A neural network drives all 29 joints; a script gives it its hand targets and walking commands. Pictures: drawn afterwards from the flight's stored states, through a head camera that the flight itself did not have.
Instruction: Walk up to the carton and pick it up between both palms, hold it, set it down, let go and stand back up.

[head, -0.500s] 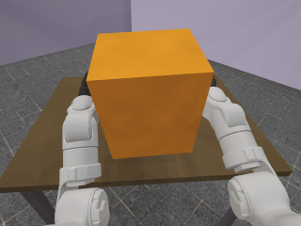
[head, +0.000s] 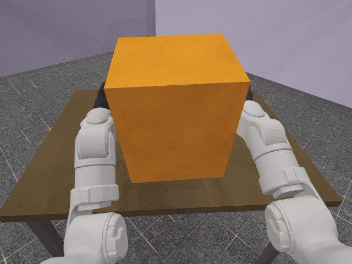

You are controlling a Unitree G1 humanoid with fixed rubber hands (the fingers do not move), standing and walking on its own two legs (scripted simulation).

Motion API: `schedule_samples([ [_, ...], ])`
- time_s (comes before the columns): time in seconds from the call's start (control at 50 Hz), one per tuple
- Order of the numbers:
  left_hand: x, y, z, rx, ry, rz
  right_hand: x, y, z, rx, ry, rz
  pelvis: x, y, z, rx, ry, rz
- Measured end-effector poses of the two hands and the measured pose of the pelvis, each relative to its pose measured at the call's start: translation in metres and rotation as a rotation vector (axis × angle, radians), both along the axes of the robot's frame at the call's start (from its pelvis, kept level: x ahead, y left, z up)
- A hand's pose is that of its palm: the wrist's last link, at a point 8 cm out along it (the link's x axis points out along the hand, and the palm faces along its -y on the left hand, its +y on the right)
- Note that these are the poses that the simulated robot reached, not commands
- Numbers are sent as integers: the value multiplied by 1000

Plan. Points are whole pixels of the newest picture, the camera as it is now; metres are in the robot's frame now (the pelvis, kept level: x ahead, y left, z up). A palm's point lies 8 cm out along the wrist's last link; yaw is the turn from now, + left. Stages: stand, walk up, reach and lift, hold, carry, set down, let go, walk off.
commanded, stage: hold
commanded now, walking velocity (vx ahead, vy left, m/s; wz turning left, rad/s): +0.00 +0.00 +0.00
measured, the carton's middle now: (174, 112) +0.36 +0.01 +0.23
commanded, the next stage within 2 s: none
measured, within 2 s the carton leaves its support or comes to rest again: neither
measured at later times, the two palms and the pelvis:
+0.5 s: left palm (104, 115) +0.37 +0.16 +0.21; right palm (240, 105) +0.38 -0.14 +0.24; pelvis +0.01 +0.00 +0.00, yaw +0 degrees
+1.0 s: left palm (105, 113) +0.36 +0.16 +0.22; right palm (242, 104) +0.37 -0.14 +0.24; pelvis +0.00 +0.00 +0.00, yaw +0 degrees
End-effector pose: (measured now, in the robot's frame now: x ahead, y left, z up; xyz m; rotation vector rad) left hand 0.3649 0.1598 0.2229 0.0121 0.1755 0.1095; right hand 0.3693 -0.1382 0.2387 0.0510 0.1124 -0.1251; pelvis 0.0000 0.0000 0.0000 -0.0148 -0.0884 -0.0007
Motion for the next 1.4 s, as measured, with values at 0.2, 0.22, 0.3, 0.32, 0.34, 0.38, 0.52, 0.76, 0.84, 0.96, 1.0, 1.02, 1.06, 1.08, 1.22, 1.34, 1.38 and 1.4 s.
schedule_samples([
  [0.2,4,0,-3,4,6,0,4,0,-4,2,7,2,3,2,0,-1,9,0],
  [0.22,5,0,-4,3,7,0,5,0,-4,1,8,2,4,1,0,-1,9,0],
  [0.3,6,0,-7,3,12,0,6,1,-6,-6,13,3,5,1,0,-1,10,1],
  [0.32,5,0,-8,4,10,0,6,1,-5,-8,11,4,5,1,0,-1,11,1],
  [0.34,5,0,-8,4,6,0,5,1,-5,-9,7,5,6,1,0,-2,13,2],
  [0.38,4,0,-9,5,2,1,5,1,-4,-12,3,6,6,1,0,-2,13,2],
  [0.52,3,1,-9,-2,4,9,6,1,-4,1,6,9,6,1,0,-1,16,2],
  [0.76,1,0,-4,0,-4,11,4,1,-2,7,-3,10,7,0,0,0,5,2],
  [0.84,0,-1,-4,-4,-4,9,3,0,-2,6,-3,8,6,-1,0,1,3,2],
  [0.96,0,-2,-3,-7,-7,5,1,-2,-1,6,-5,4,5,-2,0,1,2,-2],
  [1.0,0,-2,-2,-6,-8,4,1,-2,0,8,-6,2,5,-2,0,2,1,-1],
  [1.02,0,-2,-1,-6,-7,4,1,-2,0,7,-5,1,5,-2,0,2,0,-1],
  [1.06,1,-3,-2,-6,-1,3,2,-3,0,7,0,0,4,-2,0,2,-1,-2],
  [1.08,1,-3,-2,-5,1,3,2,-3,0,8,2,0,4,-2,0,2,-1,-2],
  [1.22,2,-2,-1,0,-3,3,3,-2,0,-1,-2,3,4,-2,0,2,2,-2],
  [1.34,4,0,-3,-3,1,6,6,0,-1,-3,2,8,6,-2,0,2,7,-3],
  [1.38,4,1,-3,0,0,7,6,1,-1,-4,2,9,7,-1,0,1,8,-2],
  [1.4,4,1,-4,1,1,7,7,1,-1,-3,3,9,7,-1,0,1,8,-1],
])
